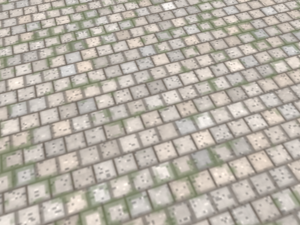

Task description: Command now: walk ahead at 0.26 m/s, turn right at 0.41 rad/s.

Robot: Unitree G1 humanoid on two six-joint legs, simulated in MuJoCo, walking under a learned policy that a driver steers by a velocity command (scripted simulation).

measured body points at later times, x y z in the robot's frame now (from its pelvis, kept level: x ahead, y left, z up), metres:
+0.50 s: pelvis +0.17 +0.02 +0.01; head +0.18 +0.04 +0.46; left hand +0.40 +0.24 -0.08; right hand +0.09 -0.25 -0.10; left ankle +0.03 +0.14 -0.73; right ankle +0.28 -0.14 -0.68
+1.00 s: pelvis +0.57 -0.07 -0.01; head +0.61 -0.07 +0.44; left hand +0.51 +0.20 -0.14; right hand +0.80 -0.31 -0.08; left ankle +0.83 +0.03 -0.69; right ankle +0.35 -0.13 -0.73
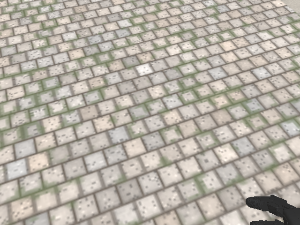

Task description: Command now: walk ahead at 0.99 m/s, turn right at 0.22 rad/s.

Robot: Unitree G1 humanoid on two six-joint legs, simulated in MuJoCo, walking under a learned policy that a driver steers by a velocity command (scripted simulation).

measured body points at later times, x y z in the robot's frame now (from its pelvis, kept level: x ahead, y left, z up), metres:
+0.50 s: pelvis +0.48 -0.05 -0.01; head +0.51 -0.07 +0.44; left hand +0.76 +0.10 -0.09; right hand +0.35 -0.28 -0.15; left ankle +0.27 +0.11 -0.70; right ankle +0.66 -0.16 -0.70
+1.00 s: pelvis +0.71 -0.11 +0.02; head +0.72 -0.11 +0.47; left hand +0.86 +0.10 -0.12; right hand +0.69 -0.37 -0.12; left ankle +0.81 -0.03 -0.72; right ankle +0.66 -0.15 -0.72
